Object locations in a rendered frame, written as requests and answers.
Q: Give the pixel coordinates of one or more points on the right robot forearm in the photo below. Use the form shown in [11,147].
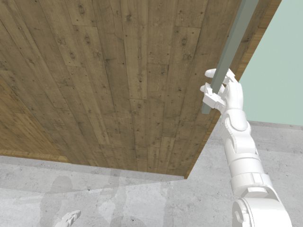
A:
[248,177]

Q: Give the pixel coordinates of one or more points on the wardrobe door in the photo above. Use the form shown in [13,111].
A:
[116,83]
[19,130]

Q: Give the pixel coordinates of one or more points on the robot right hand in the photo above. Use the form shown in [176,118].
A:
[229,97]

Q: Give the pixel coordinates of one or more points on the robot left hand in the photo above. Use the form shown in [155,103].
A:
[68,219]

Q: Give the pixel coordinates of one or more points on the robot right upper arm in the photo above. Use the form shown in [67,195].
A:
[259,212]

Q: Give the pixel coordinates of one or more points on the handle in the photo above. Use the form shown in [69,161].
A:
[238,29]

